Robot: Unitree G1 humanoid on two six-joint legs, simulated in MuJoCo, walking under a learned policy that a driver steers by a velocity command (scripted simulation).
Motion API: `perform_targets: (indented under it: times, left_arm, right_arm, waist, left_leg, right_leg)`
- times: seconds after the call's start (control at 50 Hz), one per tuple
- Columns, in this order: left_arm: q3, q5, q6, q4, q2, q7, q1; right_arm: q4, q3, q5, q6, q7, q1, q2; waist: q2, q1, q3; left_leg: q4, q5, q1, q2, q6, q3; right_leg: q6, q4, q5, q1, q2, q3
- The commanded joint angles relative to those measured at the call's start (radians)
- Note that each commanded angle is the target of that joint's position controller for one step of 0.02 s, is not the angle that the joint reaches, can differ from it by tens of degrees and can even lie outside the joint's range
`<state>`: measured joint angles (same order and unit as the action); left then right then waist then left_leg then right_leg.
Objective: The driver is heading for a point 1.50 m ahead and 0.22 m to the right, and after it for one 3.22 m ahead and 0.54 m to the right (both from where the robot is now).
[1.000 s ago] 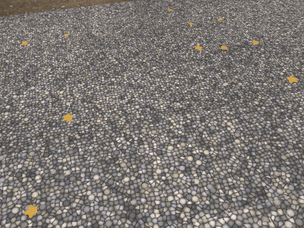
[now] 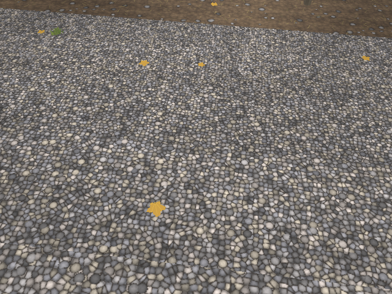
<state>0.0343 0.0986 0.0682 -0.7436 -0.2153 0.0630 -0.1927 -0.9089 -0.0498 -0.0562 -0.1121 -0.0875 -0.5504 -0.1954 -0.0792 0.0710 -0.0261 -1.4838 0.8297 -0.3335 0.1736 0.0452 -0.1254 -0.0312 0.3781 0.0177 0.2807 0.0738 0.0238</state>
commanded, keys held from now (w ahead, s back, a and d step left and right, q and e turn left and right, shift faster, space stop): w+q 0.04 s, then w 0.06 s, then w+e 0.90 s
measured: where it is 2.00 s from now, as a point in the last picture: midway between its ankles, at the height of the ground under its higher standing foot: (217, 185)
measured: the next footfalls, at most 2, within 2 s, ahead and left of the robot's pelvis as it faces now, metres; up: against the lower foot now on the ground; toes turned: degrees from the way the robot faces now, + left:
left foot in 0.36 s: +0.37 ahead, +0.14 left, +0.00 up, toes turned +3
right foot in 0.88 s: +0.52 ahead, -0.16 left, +0.00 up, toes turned -19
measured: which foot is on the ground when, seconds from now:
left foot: up 0.00-0.34, down 0.36-0.90, up 0.92-1.00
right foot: down 0.00-0.36, up 0.38-0.86, down 0.88-1.00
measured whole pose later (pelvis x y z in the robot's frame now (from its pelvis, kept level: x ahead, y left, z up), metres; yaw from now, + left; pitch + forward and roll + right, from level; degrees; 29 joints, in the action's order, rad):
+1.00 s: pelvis +0.50 -0.06 -0.03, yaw -20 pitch -1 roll -1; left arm -0.07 0.06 0.16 -0.87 -0.22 0.03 -0.27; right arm -0.93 0.02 -0.06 -0.11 -0.04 -0.29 -0.22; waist 0.02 -0.02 0.00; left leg -1.19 0.53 -0.30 -0.06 0.01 0.00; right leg -0.08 0.64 -0.31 0.31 -0.06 0.01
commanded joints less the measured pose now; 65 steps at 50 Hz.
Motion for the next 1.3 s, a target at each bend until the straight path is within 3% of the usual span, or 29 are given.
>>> perform_targets:
  times: [0.02,0.04,0.06,0.08,0.12,0.22,0.32,0.36,0.38,0.4,0.42,0.44,0.52,0.64,0.74,0.8,0.82,0.84,0.86,0.88,0.9,0.92,0.94,0.96,1.0,1.04,1.12,1.16,1.3]
  left_arm:
    - [-0.102,0.017,0.0,-0.086,-0.262,0.007,-0.509]
    - [-0.118,0.016,-0.01,-0.081,-0.279,-0.007,-0.386]
    - [-0.08,0.004,-0.008,-0.086,-0.163,-0.001,-0.321]
    - [-0.012,0.001,0.026,-0.072,0.029,-0.02,-0.229]
    - [0.002,-0.029,0.043,-0.067,0.07,-0.04,-0.139]
    - [-0.075,-0.054,0.065,-0.163,-0.188,0.002,-0.2]
    - [-0.091,-0.035,0.039,-0.2,-0.148,0.017,-0.242]
    - [-0.104,-0.031,0.044,-0.168,-0.155,0.014,-0.195]
    - [-0.066,-0.015,0.053,-0.165,-0.02,0.015,-0.339]
    - [-0.052,-0.026,0.056,-0.153,-0.002,0.031,-0.315]
    - [-0.081,-0.043,0.05,-0.152,-0.067,0.026,-0.153]
    - [-0.087,-0.05,0.048,-0.161,-0.068,0.001,-0.141]
    - [-0.063,-0.017,0.036,-0.173,0.034,-0.013,-0.151]
    - [-0.063,-0.047,0.028,-0.128,-0.005,0.036,-0.001]
    - [-0.07,-0.019,0.031,-0.112,-0.043,0.043,-0.077]
    - [-0.08,-0.028,0.028,-0.015,-0.072,0.018,0.18]
    - [-0.074,-0.028,0.028,-0.01,-0.046,0.013,0.14]
    - [-0.081,-0.033,0.034,-0.012,-0.056,0.008,0.095]
    - [-0.097,-0.05,0.044,-0.007,-0.087,0.009,0.101]
    - [-0.111,-0.062,0.062,-0.025,-0.102,-0.002,0.043]
    - [-0.15,-0.049,0.072,-0.064,-0.178,-0.035,-0.135]
    - [-0.166,-0.033,0.068,-0.102,-0.259,-0.06,-0.378]
    - [-0.165,-0.016,0.076,-0.192,-0.228,-0.053,-0.545]
    - [-0.173,-0.02,0.091,-0.203,-0.215,-0.053,-0.504]
    - [-0.114,-0.05,0.093,-0.196,-0.061,-0.021,-0.346]
    - [-0.088,-0.053,0.07,-0.153,-0.021,-0.004,-0.18]
    - [-0.058,-0.008,0.072,-0.143,0.013,-0.062,-0.185]
    - [-0.047,-0.003,0.075,-0.156,-0.021,-0.073,-0.225]
    - [-0.009,-0.037,0.063,-0.258,-0.049,-0.066,-0.474]
  right_arm:
    - [0.073,0.002,-0.003,0.015,-0.028,-0.157,-0.038]
    - [0.145,0.024,0.004,0.018,-0.015,0.037,-0.082]
    - [0.156,0.032,0.003,0.019,0.01,0.162,-0.096]
    - [0.168,0.019,-0.022,0.01,0.038,0.256,-0.048]
    - [0.14,0.026,-0.035,0.026,0.016,0.285,-0.051]
    - [0.203,0.008,-0.005,0.065,-0.001,0.434,-0.043]
    - [0.229,0.051,-0.01,0.044,0.035,0.556,-0.139]
    - [0.187,0.101,0.014,0.014,0.05,0.392,-0.242]
    - [0.135,0.11,0.017,0.012,0.056,0.162,-0.294]
    - [0.084,0.101,0.021,0.018,0.064,-0.03,-0.245]
    - [0.052,0.11,0.003,0.009,0.076,0.0,-0.216]
    - [0.061,0.104,0.023,0.003,0.087,0.125,-0.184]
    - [0.083,0.065,0.012,-0.002,0.104,0.284,-0.031]
    - [-0.005,0.074,-0.042,-0.006,0.083,0.182,-0.056]
    - [-0.008,0.068,-0.079,-0.008,0.06,0.231,-0.092]
    - [-0.057,0.077,0.003,-0.014,0.078,0.101,-0.135]
    - [-0.067,0.078,-0.036,-0.003,0.087,0.079,-0.144]
    - [-0.043,0.092,-0.037,0.002,0.094,0.129,-0.171]
    - [-0.037,0.109,0.013,0.008,0.1,0.155,-0.215]
    - [-0.064,0.108,-0.008,0.015,0.097,0.081,-0.224]
    - [-0.063,0.101,-0.053,0.008,0.089,0.036,-0.179]
    - [0.025,0.056,-0.074,-0.019,0.066,0.071,-0.025]
    - [0.075,0.068,-0.004,-0.033,0.022,0.313,-0.083]
    - [0.129,0.067,0.028,-0.041,0.017,0.463,-0.066]
    - [0.139,0.089,-0.015,-0.031,0.057,0.445,-0.118]
    - [0.104,0.07,-0.041,0.007,0.061,0.359,-0.041]
    - [0.094,0.044,-0.077,0.027,0.008,0.339,-0.013]
    - [0.128,0.046,-0.045,0.025,0.01,0.419,-0.032]
    - [0.167,0.061,-0.043,0.049,0.025,0.605,-0.11]
  waist:
    - [-0.13,-0.172,-0.342]
    - [-0.074,-0.191,-0.163]
    - [0.045,-0.18,-0.028]
    - [0.157,-0.118,0.058]
    - [0.063,-0.062,0.134]
    - [0.041,-0.074,0.102]
    - [0.028,-0.09,0.066]
    - [0.067,-0.001,-0.06]
    - [0.265,0.021,-0.33]
    - [0.298,0.097,-0.408]
    - [0.196,0.113,-0.087]
    - [0.202,0.045,0.011]
    - [0.138,-0.079,0.008]
    - [0.12,-0.058,0.066]
    - [0.124,-0.116,0.091]
    - [0.12,-0.003,0.148]
    - [0.158,-0.028,0.133]
    - [0.151,-0.058,0.119]
    - [0.111,-0.067,0.112]
    - [0.115,-0.064,0.048]
    - [0.029,-0.103,-0.097]
    - [-0.186,-0.177,-0.32]
    - [-0.049,-0.311,-0.147]
    - [0.0,-0.315,0.017]
    - [0.023,-0.179,0.039]
    - [0.076,-0.064,0.105]
    - [0.081,-0.095,0.05]
    - [0.052,-0.129,0.017]
    - [0.055,-0.233,0.192]
  left_leg:
    - [-0.635,-0.042,-0.837,-0.008,-0.037,-0.02]
    - [-0.67,-0.192,-1.036,-0.084,-0.065,-0.026]
    - [-0.591,-0.358,-1.071,-0.161,-0.041,-0.04]
    - [-0.128,-0.658,-0.918,-0.259,0.003,-0.114]
    - [0.327,-0.807,-0.53,-0.344,0.026,-0.004]
    - [0.795,-0.825,-0.21,-0.243,-0.006,0.112]
    - [0.934,-0.84,-0.107,-0.199,0.052,0.134]
    - [0.874,-0.934,0.326,-0.207,0.145,0.124]
    - [0.93,-1.091,0.811,-0.47,0.358,-0.182]
    - [1.135,-0.747,0.911,-0.623,0.39,-0.511]
    - [1.229,-0.426,0.65,-0.549,0.256,-0.415]
    - [1.267,-0.399,0.46,-0.523,0.208,-0.299]
    - [1.373,-0.706,0.231,-0.47,0.183,-0.036]
    - [1.414,-0.959,0.243,-0.461,0.184,0.215]
    - [1.311,-0.845,0.088,-0.455,0.151,0.308]
    - [1.293,-0.874,0.357,-0.489,0.145,0.3]
    - [1.23,-0.993,0.389,-0.539,0.132,0.279]
    - [1.181,-1.12,0.415,-0.546,0.129,0.304]
    - [1.101,-1.16,0.42,-0.497,0.132,0.364]
    - [0.932,-1.261,0.326,-0.457,0.106,0.395]
    - [0.653,-1.108,0.124,-0.389,0.036,0.419]
    - [0.358,-0.341,-0.258,-0.194,-0.066,0.346]
    - [0.178,-0.173,-0.545,-0.131,-0.04,0.158]
    - [0.153,-0.223,-0.66,-0.189,-0.012,0.054]
    - [0.147,-0.314,-0.485,-0.25,0.002,0.014]
    - [0.277,-0.426,-0.35,-0.294,0.007,0.037]
    - [0.545,-1.089,-0.352,-0.305,0.026,0.036]
    - [0.778,-1.435,-0.155,-0.282,0.014,0.105]
    - [1.009,-1.206,-0.385,-0.319,-0.003,0.112]
  right_leg:
    - [-0.435,0.341,0.967,-1.052,0.399,-0.418]
    - [-0.399,0.174,0.379,-0.852,0.462,-0.539]
    - [-0.345,0.039,-0.122,-0.595,0.427,-0.526]
    - [-0.268,-0.061,-0.092,-0.368,0.344,-0.374]
    - [-0.277,-0.2,0.03,0.038,0.213,-0.173]
    - [-0.264,-0.196,0.169,0.025,0.183,-0.131]
    - [-0.193,-0.065,0.169,-0.183,0.168,-0.121]
    - [-0.095,0.19,0.285,0.018,0.052,-0.034]
    - [-0.009,0.523,-0.147,0.292,-0.081,0.012]
    - [-0.018,0.702,-0.612,0.46,-0.128,-0.042]
    - [-0.056,0.785,-0.528,0.578,-0.056,-0.101]
    - [-0.066,0.808,-0.455,0.541,-0.015,-0.079]
    - [-0.072,0.708,-0.31,0.33,0.053,-0.101]
    - [-0.017,0.449,0.008,0.385,0.065,-0.09]
    - [-0.033,0.67,0.076,0.203,0.036,-0.092]
    - [-0.03,0.373,-0.26,0.325,0.015,0.008]
    - [-0.041,0.456,-0.243,0.295,0.03,-0.039]
    - [-0.043,0.399,-0.284,0.276,0.011,-0.024]
    - [-0.046,0.188,-0.313,0.188,-0.069,0.1]
    - [-0.082,0.2,-0.138,-0.056,-0.134,0.123]
    - [-0.188,0.294,0.12,-0.359,-0.102,0.008]
    - [-0.439,0.133,0.013,-0.774,0.112,-0.485]
    - [-0.398,-0.032,-0.052,-0.788,0.181,-0.681]
    - [-0.347,-0.037,-0.092,-0.648,0.197,-0.619]
    - [-0.343,0.021,-0.106,-0.314,0.169,-0.513]
    - [-0.316,-0.017,-0.078,0.021,0.162,-0.391]
    - [-0.225,0.084,-0.292,0.156,0.03,-0.222]
    - [-0.182,0.176,-0.362,0.284,-0.031,-0.132]
    - [-0.198,0.352,-0.426,-0.093,0.114,-0.303]
Over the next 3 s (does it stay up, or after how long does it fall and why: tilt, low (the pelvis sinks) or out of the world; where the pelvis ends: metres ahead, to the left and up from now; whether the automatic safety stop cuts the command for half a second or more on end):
stays up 1.68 -0.20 -0.37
